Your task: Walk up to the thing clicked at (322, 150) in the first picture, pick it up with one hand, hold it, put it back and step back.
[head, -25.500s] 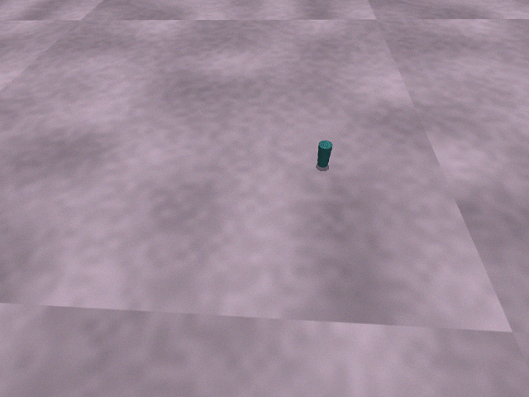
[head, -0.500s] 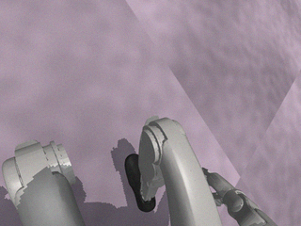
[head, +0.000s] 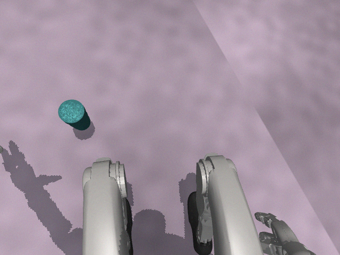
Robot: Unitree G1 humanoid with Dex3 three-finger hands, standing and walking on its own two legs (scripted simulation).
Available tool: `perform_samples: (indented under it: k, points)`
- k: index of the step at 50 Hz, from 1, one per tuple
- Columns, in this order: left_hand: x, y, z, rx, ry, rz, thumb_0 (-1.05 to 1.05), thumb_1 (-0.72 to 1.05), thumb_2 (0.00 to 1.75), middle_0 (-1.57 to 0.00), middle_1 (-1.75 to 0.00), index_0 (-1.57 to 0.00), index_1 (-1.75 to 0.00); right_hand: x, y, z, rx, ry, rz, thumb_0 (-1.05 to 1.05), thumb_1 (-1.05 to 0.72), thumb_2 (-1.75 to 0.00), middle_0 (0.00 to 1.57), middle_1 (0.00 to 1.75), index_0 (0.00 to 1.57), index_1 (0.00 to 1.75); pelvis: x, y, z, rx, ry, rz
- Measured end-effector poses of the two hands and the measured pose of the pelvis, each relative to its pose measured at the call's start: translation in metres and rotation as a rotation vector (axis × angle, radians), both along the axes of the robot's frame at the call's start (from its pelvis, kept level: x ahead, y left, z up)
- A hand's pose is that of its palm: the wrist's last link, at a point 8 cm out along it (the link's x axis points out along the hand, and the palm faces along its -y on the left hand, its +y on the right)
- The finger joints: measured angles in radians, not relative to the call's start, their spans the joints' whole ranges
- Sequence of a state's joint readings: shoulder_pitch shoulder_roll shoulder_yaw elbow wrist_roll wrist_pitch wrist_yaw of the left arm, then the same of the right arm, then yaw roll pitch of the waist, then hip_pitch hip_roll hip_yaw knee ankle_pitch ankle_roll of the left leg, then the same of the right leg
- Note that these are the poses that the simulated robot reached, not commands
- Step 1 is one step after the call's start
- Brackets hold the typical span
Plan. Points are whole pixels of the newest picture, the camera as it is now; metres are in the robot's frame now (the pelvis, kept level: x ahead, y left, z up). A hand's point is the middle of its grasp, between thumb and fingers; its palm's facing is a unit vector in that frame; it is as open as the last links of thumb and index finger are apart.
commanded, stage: home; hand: left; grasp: from the side
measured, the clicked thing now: (77, 117) +0.47 +0.30 -0.31
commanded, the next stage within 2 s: none
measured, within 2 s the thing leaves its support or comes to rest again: neither
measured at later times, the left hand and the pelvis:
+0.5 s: hand out of the picture +0.27 +0.30 +0.13, palm faces +0.30 -0.84 -0.45, open 17.2 cm; pelvis +0.06 -0.02 +0.23, yaw +8 degrees
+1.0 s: hand out of the picture +0.23 +0.20 +0.28, palm faces +0.26 -0.92 -0.29, open 17.2 cm; pelvis +0.09 +0.00 +0.33, yaw +9 degrees
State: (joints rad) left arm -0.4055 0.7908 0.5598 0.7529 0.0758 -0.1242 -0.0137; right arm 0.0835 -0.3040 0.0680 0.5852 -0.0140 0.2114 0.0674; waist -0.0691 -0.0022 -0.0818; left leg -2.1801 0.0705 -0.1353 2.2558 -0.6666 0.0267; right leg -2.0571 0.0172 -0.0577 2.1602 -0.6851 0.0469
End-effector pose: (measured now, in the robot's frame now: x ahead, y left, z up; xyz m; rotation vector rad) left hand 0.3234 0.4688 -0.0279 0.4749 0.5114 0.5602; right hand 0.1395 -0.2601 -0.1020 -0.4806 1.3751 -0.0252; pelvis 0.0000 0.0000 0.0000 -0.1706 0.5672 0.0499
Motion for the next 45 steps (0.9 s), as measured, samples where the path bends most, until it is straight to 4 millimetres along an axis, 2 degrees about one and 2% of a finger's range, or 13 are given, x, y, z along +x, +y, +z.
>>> perform_samples:
  k: [3,7,14,19,24,33,39,45]
  points:
    - [-0.019,-0.021,0.014,-0.012,0.062,-0.025,-0.01,-0.45,0.11,-0.07,-0.07,-0.07,-0.07,0.018,0.007,0.013,0.045,-0.051,-0.018,0.0,-0.91,-0.9,0.2,0.3,0.21,0.3,0.002,-0.002,0.022,0.019,0.017,0.006]
    - [-0.042,-0.052,0.042,-0.04,0.106,-0.042,-0.01,-0.47,0.1,-0.07,-0.07,-0.07,-0.07,0.045,0.016,0.045,0.081,-0.133,-0.018,0.0,-0.9,-0.9,0.2,0.3,0.21,0.3,0.007,-0.008,0.058,0.042,0.025,0.019]
    - [-0.069,-0.086,0.106,-0.102,0.153,0.017,-0.01,-0.47,0.1,-0.07,-0.07,-0.07,-0.07,0.096,0.025,0.123,0.098,-0.297,0.017,0.0,-0.9,-0.9,0.2,0.3,0.21,0.3,0.024,-0.017,0.13,0.073,0.0,0.048]
    - [-0.077,-0.108,0.15,-0.146,0.188,0.047,-0.01,-0.49,0.09,-0.07,-0.06,-0.07,-0.06,0.121,0.023,0.182,0.093,-0.412,0.022,0.0,-0.9,-0.9,0.2,0.3,0.21,0.3,0.039,-0.019,0.176,0.088,-0.048,0.064]
    - [-0.084,-0.134,0.185,-0.214,0.232,0.056,-0.01,-0.5,0.08,-0.06,-0.06,-0.07,-0.06,0.126,0.02,0.235,0.079,-0.478,0.001,0.0,-0.9,-0.9,0.2,0.3,0.21,0.3,0.053,-0.017,0.219,0.102,-0.108,0.078]
    - [-0.095,-0.176,0.252,-0.303,0.24,0.042,-0.01,-0.5,0.08,-0.06,-0.06,-0.07,-0.06,0.113,0.02,0.311,0.049,-0.536,-0.057,0.01,-0.9,-0.9,0.2,0.3,0.21,0.3,0.075,-0.01,0.283,0.123,-0.23,0.098]
    - [-0.103,-0.198,0.296,-0.329,0.223,0.0,-0.01,-0.49,0.08,-0.06,-0.06,-0.07,-0.06,0.112,0.03,0.343,0.066,-0.605,-0.089,0.01,-0.9,-0.9,0.2,0.3,0.21,0.3,0.086,-0.003,0.312,0.135,-0.303,0.106]
    - [-0.11,-0.217,0.331,-0.348,0.174,-0.048,-0.01,-0.49,0.09,-0.06,-0.06,-0.07,-0.06,0.123,0.043,0.361,0.11,-0.683,-0.084,0.01,-0.9,-0.9,0.2,0.3,0.21,0.3,0.092,0.001,0.327,0.146,-0.358,0.109]
